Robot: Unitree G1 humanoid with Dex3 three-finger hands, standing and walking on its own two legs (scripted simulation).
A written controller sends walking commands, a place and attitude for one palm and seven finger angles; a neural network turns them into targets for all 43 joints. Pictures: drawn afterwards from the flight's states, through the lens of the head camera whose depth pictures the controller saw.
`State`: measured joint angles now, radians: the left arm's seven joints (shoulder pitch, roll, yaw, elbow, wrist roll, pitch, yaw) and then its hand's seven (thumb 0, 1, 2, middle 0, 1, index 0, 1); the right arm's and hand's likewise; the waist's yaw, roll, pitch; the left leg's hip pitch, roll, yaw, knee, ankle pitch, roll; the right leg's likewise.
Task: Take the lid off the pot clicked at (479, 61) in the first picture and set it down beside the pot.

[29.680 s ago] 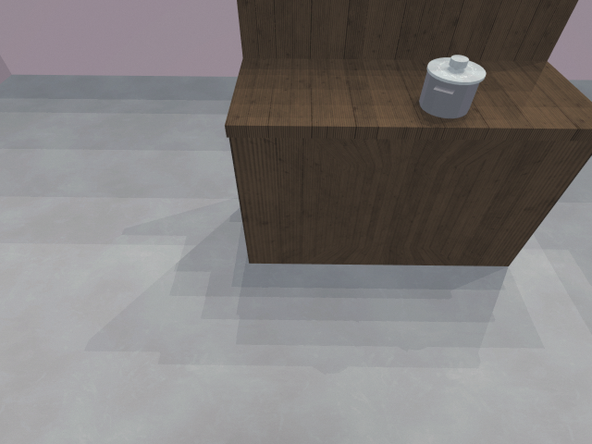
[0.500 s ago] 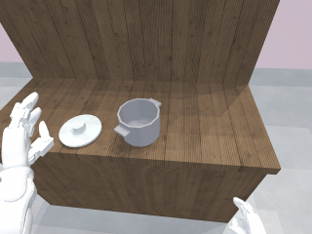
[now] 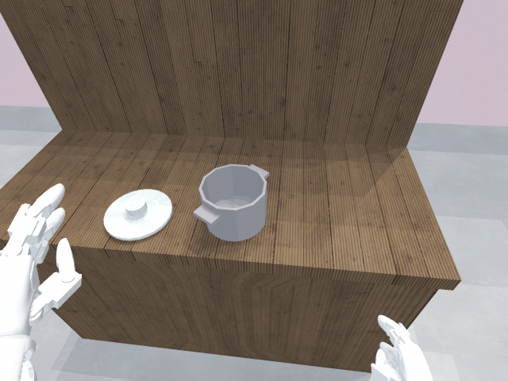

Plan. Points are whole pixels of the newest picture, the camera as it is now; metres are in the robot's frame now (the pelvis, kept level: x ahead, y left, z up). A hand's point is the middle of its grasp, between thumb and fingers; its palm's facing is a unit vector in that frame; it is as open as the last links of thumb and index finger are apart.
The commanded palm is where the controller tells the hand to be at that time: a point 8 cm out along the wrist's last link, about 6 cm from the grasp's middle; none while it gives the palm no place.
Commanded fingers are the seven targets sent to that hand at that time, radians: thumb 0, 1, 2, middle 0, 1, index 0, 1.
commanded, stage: draw the hand back to the body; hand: left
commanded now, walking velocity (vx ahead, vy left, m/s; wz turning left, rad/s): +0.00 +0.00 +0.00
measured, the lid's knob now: (135, 206) +0.47 +0.35 -0.04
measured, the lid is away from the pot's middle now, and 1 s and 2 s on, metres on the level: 0.23 0.23 0.23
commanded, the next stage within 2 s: step back with the hand held close in 0.10 s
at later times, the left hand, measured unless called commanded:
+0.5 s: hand (87, 280) +0.19 +0.24 +0.14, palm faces +0.25 -0.85 -0.46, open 7.4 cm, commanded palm +0.12 +0.29 +0.17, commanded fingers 0.00 0.90 0.90 -0.20 -0.30 -0.20 -0.30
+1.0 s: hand (31, 345) +0.11 +0.25 +0.15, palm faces +0.36 -0.83 -0.42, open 7.4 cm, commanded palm +0.04 +0.30 +0.17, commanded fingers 0.00 0.90 0.90 -0.20 -0.30 -0.20 -0.30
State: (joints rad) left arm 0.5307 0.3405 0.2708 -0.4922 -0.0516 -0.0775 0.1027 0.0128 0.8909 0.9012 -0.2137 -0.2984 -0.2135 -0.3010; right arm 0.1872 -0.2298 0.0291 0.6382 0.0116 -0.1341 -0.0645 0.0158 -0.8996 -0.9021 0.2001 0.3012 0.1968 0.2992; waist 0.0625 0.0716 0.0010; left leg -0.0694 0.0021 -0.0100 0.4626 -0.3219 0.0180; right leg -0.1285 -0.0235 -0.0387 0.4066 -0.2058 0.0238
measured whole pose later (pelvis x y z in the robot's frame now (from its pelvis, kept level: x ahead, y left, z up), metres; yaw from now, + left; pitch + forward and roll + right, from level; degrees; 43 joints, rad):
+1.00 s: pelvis -0.09 +0.02 -0.02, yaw +0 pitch -1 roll -1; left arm 0.56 0.37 0.35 -0.59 -0.01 -0.22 0.15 0.01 0.89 0.90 -0.21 -0.30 -0.21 -0.30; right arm 0.22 -0.20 0.02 0.55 0.01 -0.10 -0.07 0.01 -0.90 -0.90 0.20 0.30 0.20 0.30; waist 0.00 -0.02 0.05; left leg -0.38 -0.02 0.03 0.68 -0.29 0.05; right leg -0.42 -0.06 -0.02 0.57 -0.15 0.04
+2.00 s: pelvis -0.16 +0.01 -0.02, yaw -2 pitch +1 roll -3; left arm 0.58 0.43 0.42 -0.67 -0.04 -0.24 0.15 0.01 0.89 0.90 -0.21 -0.30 -0.21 -0.30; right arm 0.20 -0.14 0.00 0.58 0.00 -0.17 -0.03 0.01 -0.90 -0.90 0.20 0.30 0.20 0.30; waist 0.02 -0.03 0.00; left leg -0.50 0.09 0.08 0.63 -0.14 0.02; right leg -0.26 0.02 -0.02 0.62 -0.38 0.00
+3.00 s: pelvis -0.40 +0.05 -0.02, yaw -2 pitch -1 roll -1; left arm 0.59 0.52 0.40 -0.59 -0.02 -0.19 0.13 0.01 0.89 0.90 -0.22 -0.30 -0.22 -0.30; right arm 0.32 -0.17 0.03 0.60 0.01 -0.14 -0.04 0.01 -0.90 -0.90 0.20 0.30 0.20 0.30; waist -0.01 -0.03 -0.09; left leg -0.40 0.03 0.03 0.81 -0.42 0.03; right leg -0.27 0.01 -0.06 0.61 -0.40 -0.06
